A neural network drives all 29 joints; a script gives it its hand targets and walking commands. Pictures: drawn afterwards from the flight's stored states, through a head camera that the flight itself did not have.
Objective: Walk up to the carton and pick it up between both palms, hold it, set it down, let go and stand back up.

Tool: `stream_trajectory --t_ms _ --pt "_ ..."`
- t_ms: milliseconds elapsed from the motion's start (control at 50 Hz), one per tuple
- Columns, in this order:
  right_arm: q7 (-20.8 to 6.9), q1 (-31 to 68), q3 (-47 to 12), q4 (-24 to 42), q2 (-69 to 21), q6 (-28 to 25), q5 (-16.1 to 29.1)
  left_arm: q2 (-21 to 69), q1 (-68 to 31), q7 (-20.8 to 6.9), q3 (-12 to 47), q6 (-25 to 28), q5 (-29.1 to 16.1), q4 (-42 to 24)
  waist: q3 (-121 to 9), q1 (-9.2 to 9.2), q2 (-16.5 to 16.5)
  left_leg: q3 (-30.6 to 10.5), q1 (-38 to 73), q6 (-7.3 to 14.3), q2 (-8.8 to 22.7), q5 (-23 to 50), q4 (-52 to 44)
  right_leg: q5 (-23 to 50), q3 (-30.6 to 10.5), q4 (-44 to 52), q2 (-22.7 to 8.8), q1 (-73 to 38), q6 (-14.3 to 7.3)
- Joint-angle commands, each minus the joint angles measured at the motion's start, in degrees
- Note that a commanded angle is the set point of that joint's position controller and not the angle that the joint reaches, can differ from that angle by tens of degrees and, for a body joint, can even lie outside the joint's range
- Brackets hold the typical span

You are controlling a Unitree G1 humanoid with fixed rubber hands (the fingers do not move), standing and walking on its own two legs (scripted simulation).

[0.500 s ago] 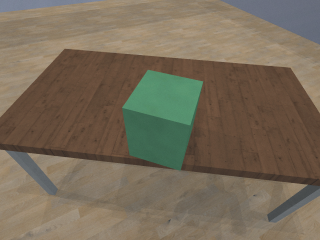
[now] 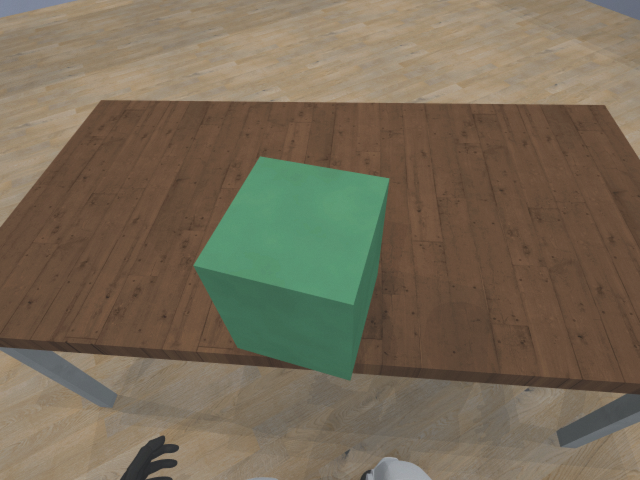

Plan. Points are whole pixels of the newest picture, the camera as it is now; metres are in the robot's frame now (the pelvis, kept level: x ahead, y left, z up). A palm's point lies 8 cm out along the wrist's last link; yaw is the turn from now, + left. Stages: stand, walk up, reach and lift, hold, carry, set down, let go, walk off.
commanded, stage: walk up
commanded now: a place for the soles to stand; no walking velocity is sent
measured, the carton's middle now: (306, 271) +0.42 +0.03 -0.03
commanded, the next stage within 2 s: none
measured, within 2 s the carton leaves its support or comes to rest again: neither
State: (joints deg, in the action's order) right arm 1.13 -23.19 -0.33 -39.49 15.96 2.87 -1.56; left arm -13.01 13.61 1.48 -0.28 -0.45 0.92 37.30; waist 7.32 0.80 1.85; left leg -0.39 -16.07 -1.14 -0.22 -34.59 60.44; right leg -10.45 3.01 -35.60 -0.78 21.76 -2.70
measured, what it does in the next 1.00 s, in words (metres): steps on the spot: left foot, then right foot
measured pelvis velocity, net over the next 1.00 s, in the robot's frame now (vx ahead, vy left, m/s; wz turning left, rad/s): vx -0.02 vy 0.05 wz -0.15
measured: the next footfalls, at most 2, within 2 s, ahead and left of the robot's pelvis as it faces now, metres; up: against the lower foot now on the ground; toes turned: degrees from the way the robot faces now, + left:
left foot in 0.28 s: +0.03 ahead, +0.16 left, +0.00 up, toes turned -4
right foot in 0.66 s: -0.02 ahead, -0.08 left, +0.00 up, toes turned -11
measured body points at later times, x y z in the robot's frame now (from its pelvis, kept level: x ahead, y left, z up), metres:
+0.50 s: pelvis -0.03 +0.05 +0.01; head -0.02 +0.08 +0.46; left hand +0.07 +0.31 -0.13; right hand +0.02 -0.23 -0.08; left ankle -0.01 +0.14 -0.72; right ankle -0.03 -0.12 -0.66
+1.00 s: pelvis -0.02 +0.05 +0.01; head -0.01 +0.05 +0.46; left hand +0.11 +0.30 -0.11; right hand +0.02 -0.23 -0.10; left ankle +0.00 +0.16 -0.72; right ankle -0.07 -0.08 -0.72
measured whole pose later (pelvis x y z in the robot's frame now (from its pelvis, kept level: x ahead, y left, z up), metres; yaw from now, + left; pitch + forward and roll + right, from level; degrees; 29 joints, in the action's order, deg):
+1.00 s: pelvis -0.02 +0.05 +0.01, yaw -8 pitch -1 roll +1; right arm -0.4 -20.3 0.4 -38.4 16.1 -0.5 -1.4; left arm -15.5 18.5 0.0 -1.4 -0.1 1.0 38.9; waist 1.7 0.1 -1.0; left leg 4.7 -14.4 0.4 1.2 -17.9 33.4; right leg -21.1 -4.6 -34.3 0.0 12.0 1.1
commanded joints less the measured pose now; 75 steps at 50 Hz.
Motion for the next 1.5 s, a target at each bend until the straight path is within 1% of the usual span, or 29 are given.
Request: stream_trajectory --t_ms 0,140,200,240,260,280,300,320,360,380,400,460,520,560,620,640,660,680,700,740,820,880,960,1000,1100,1120,1160,1300,1480 --pt "-0.45 -4.05 2.93 3.48 5.13 -0.37 0.27 -10.42 1.66 0.7 -3.44 0.23 0.4 -3.22 -3.57 -0.48 -7.91 -1.83 -3.67 -0.87 1.45 5.46 -2.03 6.73 -14.82 15.77 -9.89 -2.81 -6.29" --pt "-0.44 -2.06 4.05 4.38 6.11 -0.7 0.68 -12.95 1.56 0.1 -5.09 -1.13 0.84 -3.72 -6.22 -1.45 -13.87 1.29 -1.63 -1.49 1.11 7.57 -11.83 -9.23 -16.77 16.94 -10.32 0.49 -9.38" --pt "-0.49 -3.93 4.76 3.83 6.79 -1.41 0.88 -12.92 -0.26 -0.4 -4.76 -1.97 0.73 -4.12 -9.13 0.76 -9.99 2.23 6.79 0.72 1.01 16.78 -24.14 -12.04 -16.58 13.9 -10.42 3.48 -6.3" --pt "-0.6 -3.43 5.37 3.75 7.7 -1.89 0.57 -11.29 0.77 -0.78 -4.23 -2.21 -0.16 -4.09 -8.94 1.4 -4.72 -0.79 10.7 3.22 1.9 17.13 -31.05 -19.77 -15.51 10.64 -8.82 8.64 -1.81" --pt "-0.52 -2.27 5.54 4.24 9.55 -2.01 -0.16 -8.36 3.71 -1.06 -3.56 -2.17 -0.78 -4.35 -8.19 0.66 4.59 -13.01 7.92 6.2 9.78 5.57 -39.4 -21.76 -11.02 1.77 -4.2 11.24 1.41" --pt "-0.15 3.46 6.04 6.15 12.3 -1.8 0.49 -5.94 4.56 -0.85 -3.36 -2.09 -0.94 -4.36 -3.44 0.52 11.86 -26.67 -2.7 10.25 19.92 -8.13 -48.12 -21.04 -2.84 -11.16 4.22 11.15 3.9" --pt "0.28 7.73 7.29 6.15 16.28 -1.56 0.6 -9.86 3.03 -0.19 -5.13 -2.66 0.76 -4.03 0.76 0.51 12.53 -27.33 -16.02 15.47 23.97 -7.4 -49.95 -22.91 -7.39 -24.12 4.07 4.23 3.02" --pt "0.34 10.96 6.42 6.59 13.84 -2.17 0.38 -10.41 4.32 -0.49 -5.21 -2.95 1.03 -3.09 2.05 -1.54 12.78 -23.83 -17.42 15.46 22.12 0.68 -48.92 -21.15 -9.78 -27.36 3.18 2.09 2.37" --pt "0.2 8.68 3.61 6.67 6.66 -3.11 -0.05 -11.33 3.7 -0.27 -5.29 -2.26 -0.08 -1.2 2.43 -1.37 7.79 -10.89 -8.72 8.23 13.01 25.03 -43.38 -17.69 -11.63 -24.39 4.9 5.9 3.19" --pt "0.41 7.58 3.19 6.3 6.23 -3.21 -0.44 -10.43 5.75 -0.09 -4.95 -1.99 -0.67 0.11 -0.14 -1.98 6.25 -8.01 -4.45 6.04 11.53 30.42 -41.07 -16.88 -12.74 -24.79 5.33 6.73 3.44" --pt "0.35 6.32 3.37 5.74 7.09 -3.16 -0.73 -9.32 7.89 -0.16 -4.54 -1.87 -0.67 1.12 -1.78 -1.79 4.5 -7.55 -1.59 5.41 11.04 28.27 -40.36 -15.69 -12.6 -25.52 6.02 7.0 3.87" --pt "-0.12 4.57 3.95 4.52 8.03 -2.76 -0.36 -7.55 7.67 -0.45 -3.6 -1.12 0.08 -0.1 -4.78 0.93 6.74 -9.04 8.01 9.34 10.51 10.23 -41.28 -14.8 -8.5 -14.98 4.52 9.19 5.99" --pt "-0.14 -0.04 4.62 4.36 9.08 -2.59 -1.27 -6.92 3.7 -0.5 -3.61 -0.46 0.65 -2.24 -6.65 3.89 10.81 -9.79 12.34 11.59 12.22 8.09 -39.57 -17.46 -4.87 -4.82 3.36 7.48 6.71" --pt "-0.22 -1.1 4.77 3.88 10.17 -1.96 -1.24 -6.3 3.6 -0.5 -3.85 -0.07 1.0 -2.68 -6.48 3.22 10.79 -9.37 10.68 12.03 13.38 13.35 -36.72 -18.97 -3.42 4.24 3.05 2.19 5.55" --pt "-0.58 0.85 3.61 4.69 9.39 -2.07 0.38 -8.06 8.45 -0.49 -4.42 1.7 1.22 -1.38 -8.04 -1.03 3.37 -4.31 -0.56 6.84 12.54 27.22 -29.12 1.96 -6.97 15.68 0.75 -14.89 1.78" --pt "-0.82 1.11 2.69 5.48 7.15 -2.59 1.1 -9.6 10.54 -0.47 -4.72 1.94 1.62 -0.82 -10.55 -1.99 -2.24 -1.62 -6.61 4.39 10.99 27.04 -25.08 2.63 -14.23 13.53 -3.47 -20.81 -0.62" --pt "-1.11 2.29 1.59 7.11 3.81 -2.82 1.74 -12.75 9.85 -0.22 -5.4 1.98 1.73 -0.87 -9.71 -1.96 -10.23 3.87 -12.75 0.8 4.51 19.57 -19.67 -1.65 -27.36 15.29 -11.3 -20.02 -4.93" --pt "-0.78 4.0 2.13 7.32 3.8 -2.15 0.85 -14.97 8.32 -0.32 -6.28 1.32 0.86 0.1 -4.85 -2.23 -13.33 3.24 -4.95 1.34 3.25 7.49 -19.73 -7.76 -27.88 15.89 -14.53 -7.37 -9.53" --pt "-0.93 3.63 2.54 7.21 4.49 -2.11 -0.08 -12.82 6.42 -0.77 -5.32 1.17 0.72 0.01 -3.46 -0.93 -16.08 1.02 -2.5 2.19 4.13 7.65 -21.77 -11.04 -27.18 16.18 -13.81 -4.57 -9.7" --pt "-1.28 3.39 3.11 5.84 7.16 -3.37 0.23 -8.83 5.33 -1.1 -3.68 1.53 0.72 -1.73 -1.93 -1.67 -12.95 2.24 -4.98 1.71 3.4 13.61 -27.48 -2.79 -19.04 15.08 -8.79 -8.76 -5.88" --pt "-0.81 1.22 2.97 5.62 6.31 -4.67 -1.52 -10.72 6.7 -1.19 -3.4 1.86 -0.28 -1.57 -4.59 -0.52 -8.48 1.28 4.12 2.63 3.76 28.16 -33.77 14.59 -15.46 8.77 -6.99 -7.41 -2.49" --pt "-1.15 -0.82 3.67 4.07 8.41 -4.47 0.22 -8.38 6.78 -1.3 -3.08 1.41 -0.22 -2.65 -7.36 -0.68 -3.46 -2.89 7.23 5.0 6.57 27.11 -31.75 0.94 -9.39 5.63 -1.01 -5.13 0.01" --pt "-0.87 -1.43 3.87 4.43 9.91 -3.83 0.95 -7.55 6.01 -1.07 -2.54 1.21 0.65 -3.71 -6.44 0.56 3.95 -8.77 7.15 10.2 13.19 25.8 -37.64 -4.08 -6.26 -1.2 1.04 -2.54 2.11" --pt "-1.0 0.93 3.49 5.1 10.12 -3.4 0.85 -7.52 6.71 -0.87 -2.55 1.53 0.9 -4.16 -4.63 -0.7 5.45 -7.51 2.75 10.14 13.29 25.9 -37.62 -4.8 -6.94 1.53 0.12 -5.25 1.89" --pt "-1.45 3.23 2.74 7.07 7.82 -3.08 0.73 -11.16 7.3 -0.94 -3.6 2.37 0.35 -3.39 -6.93 -0.96 1.16 1.89 2.51 4.6 5.26 30.98 -27.98 8.82 -12.97 4.48 -3.47 -9.05 -0.62" --pt "-1.15 7.16 2.58 7.36 9.23 -2.54 1.07 -12.95 2.91 -0.49 -3.57 2.26 -0.72 -4.51 -3.97 -0.44 1.0 0.49 3.77 3.72 7.0 41.88 -28.03 22.15 -14.43 4.51 -5.8 -5.41 -0.08" --pt "-1.18 5.55 2.72 6.94 9.44 -2.19 0.78 -12.42 4.16 -0.29 -3.2 2.14 -1.0 -4.15 -9.84 -0.31 -1.43 0.5 8.87 4.27 7.45 44.62 -26.46 24.97 -13.35 4.01 -5.47 -6.84 0.14" --pt "-1.24 6.44 2.32 5.18 9.25 -1.38 1.2 -10.83 2.91 -0.42 -2.1 1.09 -1.2 -4.58 -12.3 -0.04 -5.94 0.68 10.9 4.11 7.35 35.23 -28.96 13.23 -13.13 6.7 -4.26 -5.68 0.4" --pt "-1.51 7.5 2.26 3.4 9.42 -1.75 1.31 -11.85 2.4 -0.96 -2.59 0.8 -0.65 -4.83 -2.57 -0.14 -2.74 -0.3 3.49 3.76 7.65 15.31 -36.27 -7.04 -14.46 10.77 -2.5 0.46 0.94"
